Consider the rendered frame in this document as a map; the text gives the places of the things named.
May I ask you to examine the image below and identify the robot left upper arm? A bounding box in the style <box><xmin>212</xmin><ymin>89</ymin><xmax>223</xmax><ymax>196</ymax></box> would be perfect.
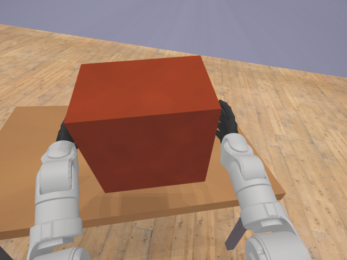
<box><xmin>33</xmin><ymin>246</ymin><xmax>91</xmax><ymax>260</ymax></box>

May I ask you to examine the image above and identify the table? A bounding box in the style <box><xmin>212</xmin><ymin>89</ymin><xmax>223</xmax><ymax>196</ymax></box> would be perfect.
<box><xmin>0</xmin><ymin>106</ymin><xmax>286</xmax><ymax>260</ymax></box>

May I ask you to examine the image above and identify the left robot forearm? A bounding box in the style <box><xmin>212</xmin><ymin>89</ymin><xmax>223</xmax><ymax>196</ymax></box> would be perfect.
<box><xmin>27</xmin><ymin>140</ymin><xmax>83</xmax><ymax>260</ymax></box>

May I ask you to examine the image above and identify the carton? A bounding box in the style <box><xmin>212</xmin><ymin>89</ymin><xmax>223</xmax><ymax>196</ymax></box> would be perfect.
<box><xmin>64</xmin><ymin>55</ymin><xmax>222</xmax><ymax>193</ymax></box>

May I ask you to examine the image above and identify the robot right hand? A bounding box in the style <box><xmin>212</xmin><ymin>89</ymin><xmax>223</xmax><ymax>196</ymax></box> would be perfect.
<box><xmin>216</xmin><ymin>100</ymin><xmax>238</xmax><ymax>142</ymax></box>

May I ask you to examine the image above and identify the robot left hand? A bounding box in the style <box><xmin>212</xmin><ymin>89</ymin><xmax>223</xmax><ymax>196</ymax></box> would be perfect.
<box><xmin>56</xmin><ymin>119</ymin><xmax>78</xmax><ymax>149</ymax></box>

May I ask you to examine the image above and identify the robot right upper arm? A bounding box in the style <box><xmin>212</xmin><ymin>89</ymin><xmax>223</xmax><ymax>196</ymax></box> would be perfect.
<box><xmin>245</xmin><ymin>231</ymin><xmax>310</xmax><ymax>260</ymax></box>

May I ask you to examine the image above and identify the right robot forearm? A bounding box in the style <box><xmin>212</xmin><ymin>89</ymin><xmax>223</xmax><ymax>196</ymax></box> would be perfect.
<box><xmin>220</xmin><ymin>133</ymin><xmax>312</xmax><ymax>260</ymax></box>

